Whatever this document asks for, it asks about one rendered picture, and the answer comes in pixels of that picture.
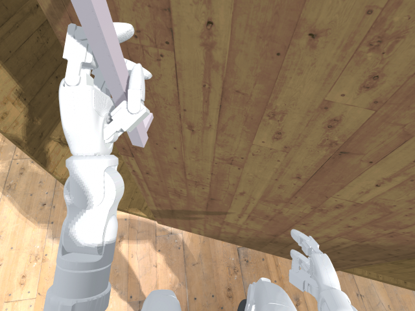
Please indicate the robot thigh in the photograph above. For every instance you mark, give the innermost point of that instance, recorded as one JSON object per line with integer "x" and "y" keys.
{"x": 267, "y": 296}
{"x": 161, "y": 300}

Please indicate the handle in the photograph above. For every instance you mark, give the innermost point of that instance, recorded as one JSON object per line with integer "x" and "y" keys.
{"x": 96, "y": 21}

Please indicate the wardrobe door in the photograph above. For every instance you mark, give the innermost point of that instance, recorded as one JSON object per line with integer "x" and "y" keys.
{"x": 273, "y": 115}
{"x": 401, "y": 269}

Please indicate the robot right forearm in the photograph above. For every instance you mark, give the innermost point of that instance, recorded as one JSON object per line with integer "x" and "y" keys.
{"x": 334, "y": 300}

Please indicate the left robot hand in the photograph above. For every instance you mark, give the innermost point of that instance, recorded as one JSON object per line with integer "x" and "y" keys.
{"x": 85, "y": 103}

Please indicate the right robot thigh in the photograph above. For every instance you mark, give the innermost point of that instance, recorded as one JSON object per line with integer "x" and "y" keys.
{"x": 267, "y": 296}

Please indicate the robot left forearm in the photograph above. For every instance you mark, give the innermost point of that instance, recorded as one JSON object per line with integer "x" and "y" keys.
{"x": 92, "y": 193}

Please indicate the left robot thigh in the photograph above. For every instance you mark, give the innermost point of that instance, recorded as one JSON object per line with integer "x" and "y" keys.
{"x": 161, "y": 300}

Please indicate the right robot hand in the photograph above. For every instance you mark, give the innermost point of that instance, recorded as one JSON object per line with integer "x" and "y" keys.
{"x": 317, "y": 272}

